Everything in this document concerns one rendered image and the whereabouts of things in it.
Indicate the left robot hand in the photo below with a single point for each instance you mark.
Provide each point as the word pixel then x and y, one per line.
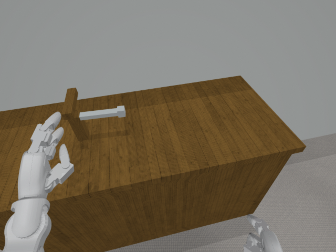
pixel 35 167

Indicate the counter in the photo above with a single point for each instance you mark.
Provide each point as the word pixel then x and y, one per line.
pixel 183 157

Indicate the robot left forearm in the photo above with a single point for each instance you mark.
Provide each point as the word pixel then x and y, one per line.
pixel 27 229

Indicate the right robot hand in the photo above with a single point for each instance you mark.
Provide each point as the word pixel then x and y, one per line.
pixel 267 242

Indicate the tap lever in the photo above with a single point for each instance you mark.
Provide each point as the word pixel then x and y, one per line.
pixel 119 111

